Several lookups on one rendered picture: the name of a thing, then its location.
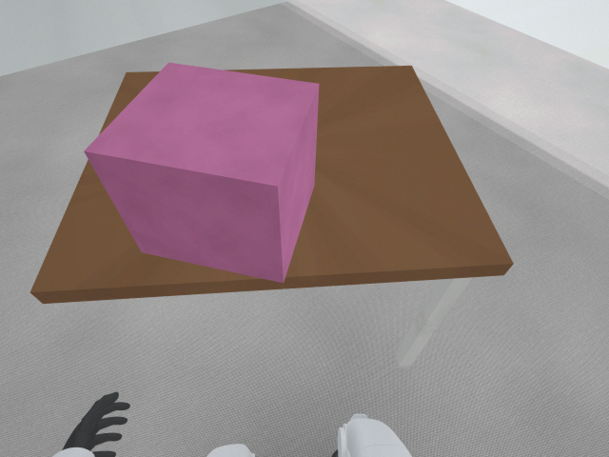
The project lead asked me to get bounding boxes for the right robot thigh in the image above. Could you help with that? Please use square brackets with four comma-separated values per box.
[338, 418, 412, 457]

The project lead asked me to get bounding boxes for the carton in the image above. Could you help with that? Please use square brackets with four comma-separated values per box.
[84, 63, 319, 283]

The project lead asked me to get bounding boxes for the robot left hand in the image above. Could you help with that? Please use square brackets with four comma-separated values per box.
[62, 392, 130, 457]

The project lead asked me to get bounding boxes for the table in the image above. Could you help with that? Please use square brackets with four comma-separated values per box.
[30, 66, 514, 368]

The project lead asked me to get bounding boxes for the robot right shin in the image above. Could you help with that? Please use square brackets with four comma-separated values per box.
[349, 414, 368, 422]

